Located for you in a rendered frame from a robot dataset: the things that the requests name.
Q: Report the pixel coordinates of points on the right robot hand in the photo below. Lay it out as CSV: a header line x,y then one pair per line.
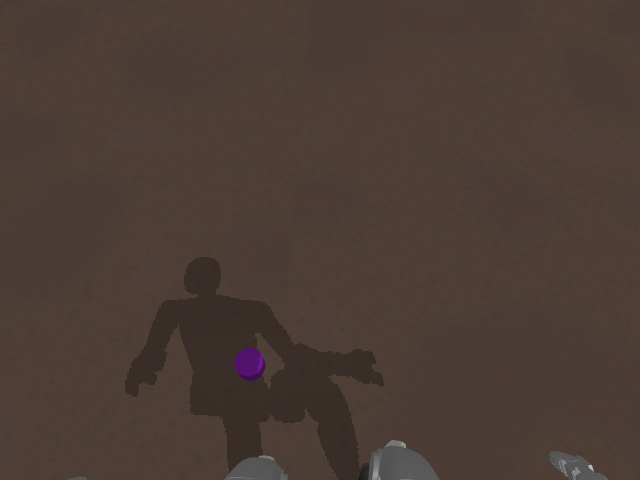
x,y
575,468

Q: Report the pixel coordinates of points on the tin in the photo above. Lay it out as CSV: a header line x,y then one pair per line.
x,y
250,364

